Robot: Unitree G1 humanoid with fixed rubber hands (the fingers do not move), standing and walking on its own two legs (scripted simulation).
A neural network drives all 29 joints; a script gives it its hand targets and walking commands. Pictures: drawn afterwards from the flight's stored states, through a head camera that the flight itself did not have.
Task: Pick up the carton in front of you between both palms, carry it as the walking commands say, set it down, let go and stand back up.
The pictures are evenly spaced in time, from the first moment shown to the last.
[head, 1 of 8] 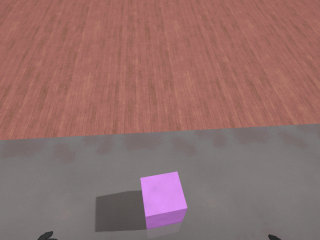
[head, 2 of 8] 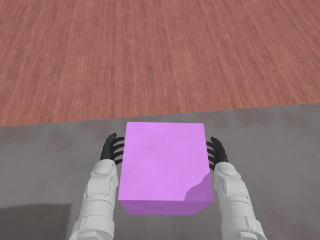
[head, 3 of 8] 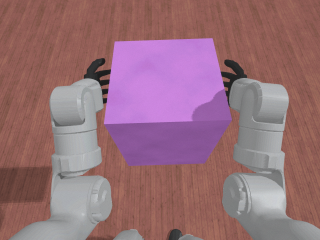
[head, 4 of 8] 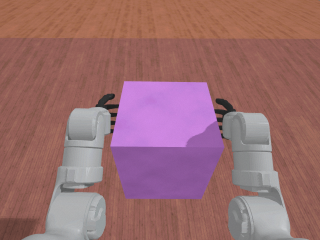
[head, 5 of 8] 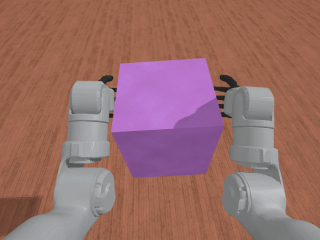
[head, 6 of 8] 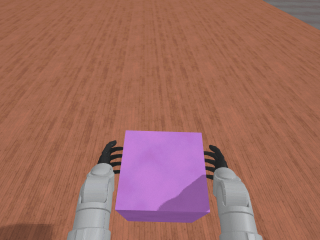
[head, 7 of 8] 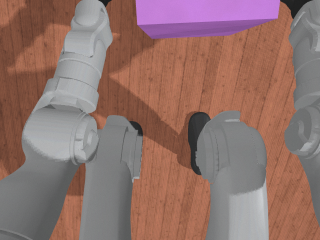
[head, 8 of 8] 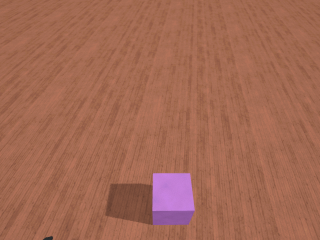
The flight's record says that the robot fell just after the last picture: no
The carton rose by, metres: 1.14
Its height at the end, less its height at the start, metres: +0.41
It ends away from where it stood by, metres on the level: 6.05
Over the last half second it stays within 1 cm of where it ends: yes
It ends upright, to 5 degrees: yes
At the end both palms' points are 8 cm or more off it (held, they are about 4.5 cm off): yes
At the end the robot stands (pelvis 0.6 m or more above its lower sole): yes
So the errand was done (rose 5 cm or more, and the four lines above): yes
